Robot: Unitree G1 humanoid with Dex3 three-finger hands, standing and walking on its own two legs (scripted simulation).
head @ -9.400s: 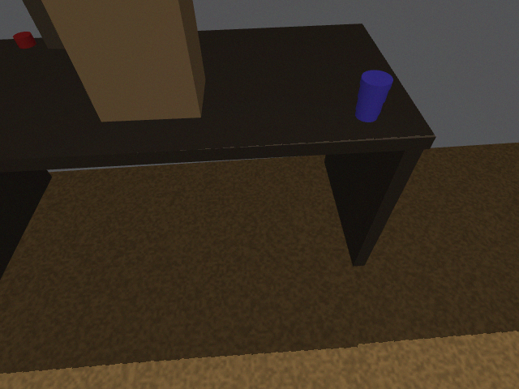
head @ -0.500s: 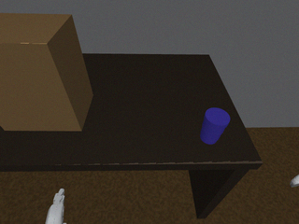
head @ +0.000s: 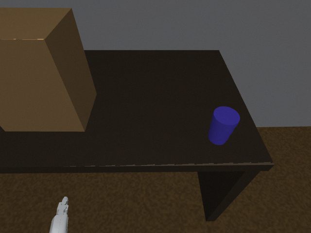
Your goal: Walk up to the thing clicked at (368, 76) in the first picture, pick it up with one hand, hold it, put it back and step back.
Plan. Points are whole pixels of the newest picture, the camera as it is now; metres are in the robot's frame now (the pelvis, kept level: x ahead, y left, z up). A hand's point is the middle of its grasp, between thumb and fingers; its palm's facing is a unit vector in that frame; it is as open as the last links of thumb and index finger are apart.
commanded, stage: go down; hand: right
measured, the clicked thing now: (221, 127) +0.42 -0.19 +0.02
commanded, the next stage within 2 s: approach in 1.86 s
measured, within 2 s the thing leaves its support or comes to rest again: neither
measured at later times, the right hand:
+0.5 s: hand out of the picture +0.32 -0.37 +0.15, palm faces +0.19 +0.98 -0.01, open 17.4 cm
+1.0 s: hand out of the picture +0.33 -0.38 +0.15, palm faces +0.19 +0.98 -0.02, open 17.3 cm
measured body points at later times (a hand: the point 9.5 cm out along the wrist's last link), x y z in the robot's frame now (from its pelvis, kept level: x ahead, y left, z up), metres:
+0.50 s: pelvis +0.01 +0.00 +0.00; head +0.02 +0.00 +0.45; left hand +0.16 +0.27 -0.09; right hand +0.31 -0.42 +0.16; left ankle -0.05 +0.12 -0.74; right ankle +0.05 -0.13 -0.74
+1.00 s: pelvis +0.00 -0.01 -0.01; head +0.03 -0.02 +0.44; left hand +0.15 +0.26 -0.09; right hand +0.32 -0.43 +0.16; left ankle -0.05 +0.12 -0.74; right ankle +0.05 -0.13 -0.74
